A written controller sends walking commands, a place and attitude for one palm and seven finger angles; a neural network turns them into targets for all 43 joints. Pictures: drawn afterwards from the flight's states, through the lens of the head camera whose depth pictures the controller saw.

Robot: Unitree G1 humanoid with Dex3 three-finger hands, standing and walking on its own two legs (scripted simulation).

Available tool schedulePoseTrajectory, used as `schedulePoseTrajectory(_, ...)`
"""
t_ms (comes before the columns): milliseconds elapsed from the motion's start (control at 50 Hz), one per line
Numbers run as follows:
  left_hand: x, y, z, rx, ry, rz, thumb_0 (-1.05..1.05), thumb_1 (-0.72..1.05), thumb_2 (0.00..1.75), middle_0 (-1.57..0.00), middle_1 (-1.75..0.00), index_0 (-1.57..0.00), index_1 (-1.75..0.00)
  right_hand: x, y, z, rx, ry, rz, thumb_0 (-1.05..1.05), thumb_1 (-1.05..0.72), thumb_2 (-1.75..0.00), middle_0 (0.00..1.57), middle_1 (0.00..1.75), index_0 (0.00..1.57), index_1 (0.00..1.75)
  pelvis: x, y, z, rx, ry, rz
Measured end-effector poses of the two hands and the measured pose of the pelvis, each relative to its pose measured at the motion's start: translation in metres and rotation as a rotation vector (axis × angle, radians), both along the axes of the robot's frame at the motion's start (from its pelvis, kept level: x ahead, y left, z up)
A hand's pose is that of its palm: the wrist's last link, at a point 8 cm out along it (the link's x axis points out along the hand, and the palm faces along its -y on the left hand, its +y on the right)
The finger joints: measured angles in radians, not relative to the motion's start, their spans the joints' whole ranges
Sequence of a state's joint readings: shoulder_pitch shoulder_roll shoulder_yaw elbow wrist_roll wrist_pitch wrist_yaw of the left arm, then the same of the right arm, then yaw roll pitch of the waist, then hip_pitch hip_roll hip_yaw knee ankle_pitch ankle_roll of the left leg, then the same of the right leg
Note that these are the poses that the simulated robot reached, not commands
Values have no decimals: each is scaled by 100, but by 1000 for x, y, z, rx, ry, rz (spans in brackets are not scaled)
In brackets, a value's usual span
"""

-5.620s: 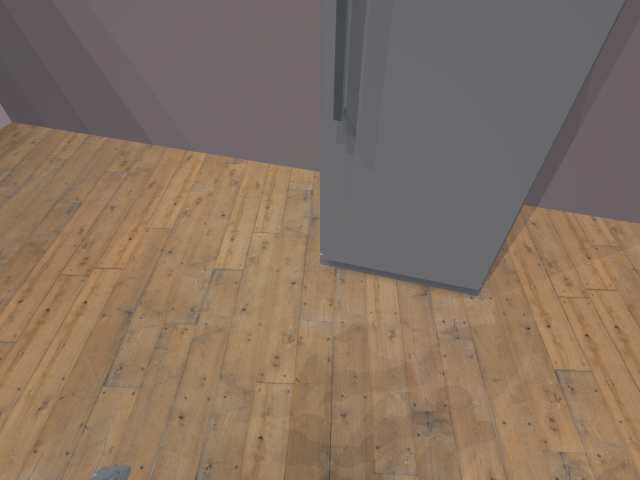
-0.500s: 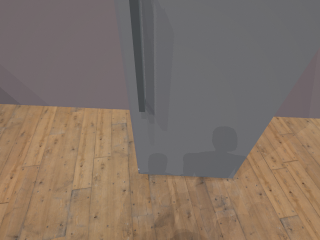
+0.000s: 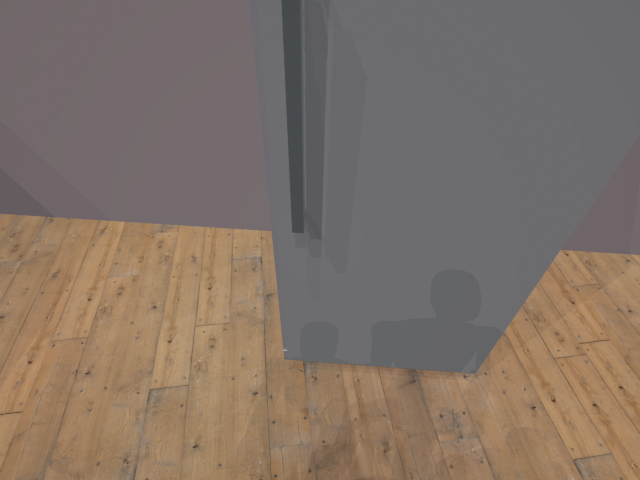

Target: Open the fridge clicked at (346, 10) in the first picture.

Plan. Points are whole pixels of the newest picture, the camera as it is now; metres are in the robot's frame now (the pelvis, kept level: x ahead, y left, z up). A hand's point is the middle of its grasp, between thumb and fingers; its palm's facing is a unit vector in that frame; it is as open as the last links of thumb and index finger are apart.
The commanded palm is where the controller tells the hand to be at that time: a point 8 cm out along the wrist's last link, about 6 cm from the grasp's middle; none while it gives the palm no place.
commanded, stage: look again from close up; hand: left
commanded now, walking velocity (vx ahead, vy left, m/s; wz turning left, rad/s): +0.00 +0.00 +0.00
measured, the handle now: (297, 110) +0.58 +0.07 +0.20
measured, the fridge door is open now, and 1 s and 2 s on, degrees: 0 0 0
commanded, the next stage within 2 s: none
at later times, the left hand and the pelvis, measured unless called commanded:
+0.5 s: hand out of the picture -0.04 +0.18 -0.17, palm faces +0.04 -0.98 -0.17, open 7.4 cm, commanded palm none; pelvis -0.03 +0.01 +0.00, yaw +0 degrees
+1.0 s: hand out of the picture -0.08 +0.16 -0.18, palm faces +0.06 -0.99 -0.14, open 7.4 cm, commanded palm none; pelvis -0.04 +0.01 +0.00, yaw +1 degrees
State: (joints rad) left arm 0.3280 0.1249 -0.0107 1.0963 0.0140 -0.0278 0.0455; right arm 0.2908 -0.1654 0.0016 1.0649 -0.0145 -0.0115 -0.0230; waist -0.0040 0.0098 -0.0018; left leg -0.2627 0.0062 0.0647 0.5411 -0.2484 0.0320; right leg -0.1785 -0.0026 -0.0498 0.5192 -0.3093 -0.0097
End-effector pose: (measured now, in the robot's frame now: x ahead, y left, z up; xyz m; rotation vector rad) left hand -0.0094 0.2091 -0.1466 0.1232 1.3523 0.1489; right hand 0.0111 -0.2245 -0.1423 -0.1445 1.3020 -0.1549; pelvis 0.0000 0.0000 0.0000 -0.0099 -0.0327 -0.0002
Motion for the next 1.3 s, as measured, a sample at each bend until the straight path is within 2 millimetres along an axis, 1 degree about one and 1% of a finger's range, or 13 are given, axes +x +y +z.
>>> schedulePoseTrajectory(60,7,7,0,5,-32,-5,0,91,90,-20,-30,-20,-30,8,0,3,-11,-35,8,2,-93,-90,20,30,19,30,-1,3,0,1,-3,0)
schedulePoseTrajectory(120,11,13,1,10,-51,-9,0,91,90,-20,-30,-20,-30,13,1,6,-17,-58,14,1,-93,-90,20,30,20,30,-4,5,0,2,-5,-2)
schedulePoseTrajectory(220,7,21,2,13,-59,-11,0,91,90,-20,-30,-20,-30,9,3,9,-22,-65,20,1,-93,-90,20,30,20,30,-9,8,1,1,-6,-3)
schedulePoseTrajectory(300,-2,24,2,12,-45,-11,0,91,90,-20,-30,-20,-30,0,6,10,-20,-47,21,1,-92,-90,20,30,20,30,-14,10,2,0,-5,-2)
schedulePoseTrajectory(380,-16,25,2,6,-18,-7,0,91,90,-20,-30,-20,-30,-12,9,10,-15,-19,18,1,-92,-90,20,30,20,30,-19,12,3,0,-3,0)
schedulePoseTrajectory(560,-49,20,1,-8,45,13,0,91,90,-20,-30,-20,-30,-39,16,8,4,41,8,1,-91,-90,20,30,20,30,-29,13,4,-2,1,8)
schedulePoseTrajectory(680,-66,14,1,-19,72,26,0,91,90,-20,-30,-20,-30,-49,19,6,14,59,2,1,-91,-90,20,30,20,30,-34,12,4,-2,3,10)
schedulePoseTrajectory(800,-75,6,1,-27,79,36,0,91,90,-20,-30,-20,-30,-55,20,4,21,65,-2,1,-91,-90,20,30,20,30,-38,10,4,-2,5,11)
schedulePoseTrajectory(960,-79,-2,-1,-39,77,41,0,91,90,-20,-30,-20,-30,-61,18,4,22,67,-11,1,-91,-90,20,30,20,30,-41,6,3,-4,9,10)
schedulePoseTrajectory(1160,-74,-5,-3,-47,66,46,0,91,90,-20,-30,-20,-30,-68,20,4,28,89,-15,0,-91,-90,20,30,20,30,-41,4,2,-6,18,14)
schedulePoseTrajectory(1300,-70,-5,-1,-40,65,51,0,91,90,-20,-30,-20,-30,-66,23,3,37,98,-15,1,-91,-90,20,30,20,30,-38,4,3,-4,23,17)
